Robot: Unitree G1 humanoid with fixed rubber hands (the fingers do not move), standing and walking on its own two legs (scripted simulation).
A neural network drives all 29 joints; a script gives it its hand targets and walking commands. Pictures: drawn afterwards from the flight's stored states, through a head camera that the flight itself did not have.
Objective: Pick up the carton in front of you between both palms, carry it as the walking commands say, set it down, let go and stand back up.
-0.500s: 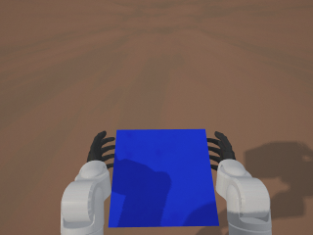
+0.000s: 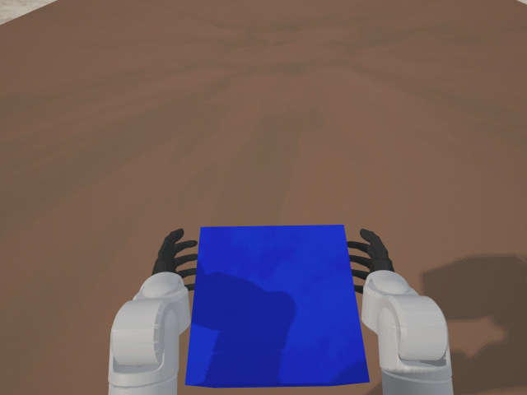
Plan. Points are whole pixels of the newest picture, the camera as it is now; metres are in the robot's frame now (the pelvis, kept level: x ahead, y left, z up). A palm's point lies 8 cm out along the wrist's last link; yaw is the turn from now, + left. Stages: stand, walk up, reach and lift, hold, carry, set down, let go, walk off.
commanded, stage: carry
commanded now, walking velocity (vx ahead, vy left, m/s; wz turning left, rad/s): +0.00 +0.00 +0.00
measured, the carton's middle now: (272, 314) +0.28 +0.00 -0.02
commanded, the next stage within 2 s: hold in 1.74 s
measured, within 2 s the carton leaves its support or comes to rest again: neither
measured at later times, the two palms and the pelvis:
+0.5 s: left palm (164, 316) +0.24 +0.15 +0.08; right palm (380, 318) +0.23 -0.14 +0.07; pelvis -0.04 +0.00 +0.00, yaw +0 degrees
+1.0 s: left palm (157, 331) +0.23 +0.16 +0.04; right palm (368, 332) +0.23 -0.13 +0.04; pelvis -0.07 +0.01 +0.00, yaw +0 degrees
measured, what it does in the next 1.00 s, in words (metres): shifts its weight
